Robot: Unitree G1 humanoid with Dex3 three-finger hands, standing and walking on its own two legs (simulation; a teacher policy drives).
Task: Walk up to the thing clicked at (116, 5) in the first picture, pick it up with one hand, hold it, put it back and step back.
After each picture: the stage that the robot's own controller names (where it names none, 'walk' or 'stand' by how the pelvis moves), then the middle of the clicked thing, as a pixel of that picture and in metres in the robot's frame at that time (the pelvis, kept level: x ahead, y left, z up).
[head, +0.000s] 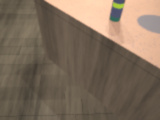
stand; (119, 0) +0.89 -0.22 +0.05
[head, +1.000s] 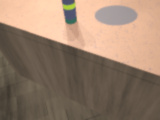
walk; (68, 0) +0.81 +0.10 +0.07
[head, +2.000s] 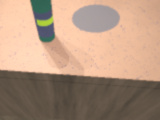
walk; (42, 13) +0.57 +0.14 +0.09
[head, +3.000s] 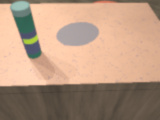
stand; (28, 33) +0.57 +0.23 +0.06
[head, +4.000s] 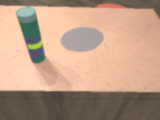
stand; (32, 38) +0.56 +0.21 +0.05
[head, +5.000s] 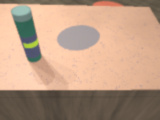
stand; (28, 37) +0.56 +0.22 +0.05
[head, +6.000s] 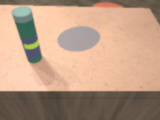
stand; (29, 38) +0.55 +0.22 +0.05
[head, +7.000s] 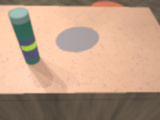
stand; (26, 39) +0.54 +0.23 +0.05
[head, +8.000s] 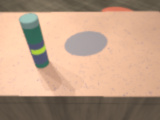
rise first; (36, 43) +0.53 +0.23 +0.05
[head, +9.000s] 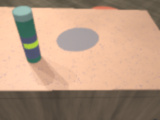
go down; (28, 37) +0.56 +0.21 +0.06
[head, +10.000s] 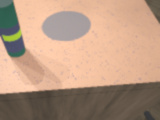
go down; (8, 27) +0.52 +0.22 +0.09
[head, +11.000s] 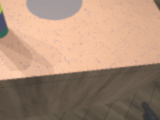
close in; out of the picture +0.54 +0.23 +0.12
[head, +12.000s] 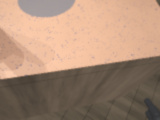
close; out of the picture +0.54 +0.24 +0.13
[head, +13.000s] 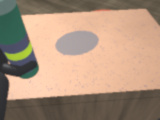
lift; (14, 41) +0.33 +0.17 +0.25
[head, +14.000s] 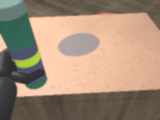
hold; (24, 49) +0.33 +0.15 +0.23
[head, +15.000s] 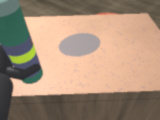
hold; (18, 44) +0.33 +0.17 +0.24
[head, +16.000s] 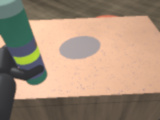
hold; (23, 46) +0.33 +0.16 +0.24
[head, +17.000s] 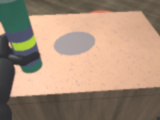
crouch; (20, 33) +0.38 +0.17 +0.23
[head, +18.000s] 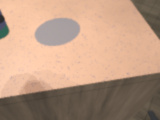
lower; out of the picture +0.50 +0.22 +0.25
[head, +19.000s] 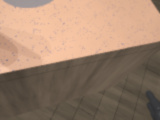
lower; out of the picture +0.55 +0.23 +0.14
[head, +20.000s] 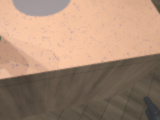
lower; out of the picture +0.51 +0.22 +0.13
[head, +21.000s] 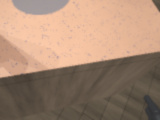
lower; out of the picture +0.52 +0.22 +0.13
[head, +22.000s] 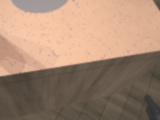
lower; out of the picture +0.52 +0.23 +0.13
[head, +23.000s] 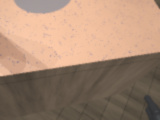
open; out of the picture +0.52 +0.23 +0.13
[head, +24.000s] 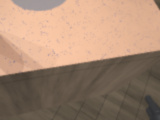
rise; out of the picture +0.52 +0.23 +0.13
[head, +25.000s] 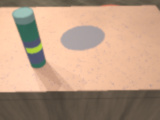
sink last; (31, 41) +0.51 +0.22 +0.09
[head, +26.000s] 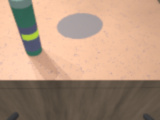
stand; (27, 27) +0.53 +0.22 +0.10
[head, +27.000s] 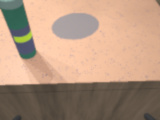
stand; (20, 29) +0.51 +0.23 +0.12
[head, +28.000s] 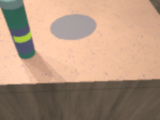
stand; (19, 29) +0.52 +0.22 +0.11
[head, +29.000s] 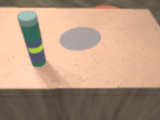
stand; (33, 41) +0.54 +0.21 +0.05
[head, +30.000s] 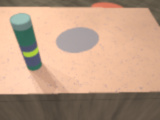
stand; (28, 45) +0.51 +0.22 +0.05
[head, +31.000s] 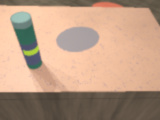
stand; (28, 43) +0.52 +0.22 +0.05
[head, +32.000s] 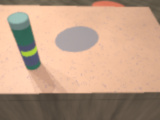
walk; (26, 44) +0.51 +0.22 +0.05
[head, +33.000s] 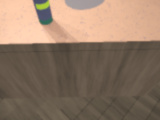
walk; out of the picture +0.71 +0.19 +0.06
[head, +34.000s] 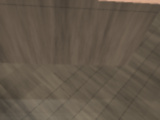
walk; out of the picture +1.07 +0.18 +0.07
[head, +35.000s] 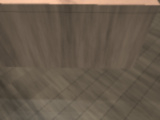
stand; out of the picture +1.16 +0.18 +0.07
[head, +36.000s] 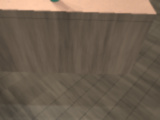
stand; out of the picture +1.14 +0.18 +0.05
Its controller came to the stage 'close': yes
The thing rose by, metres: 0.21
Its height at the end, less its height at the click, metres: +0.00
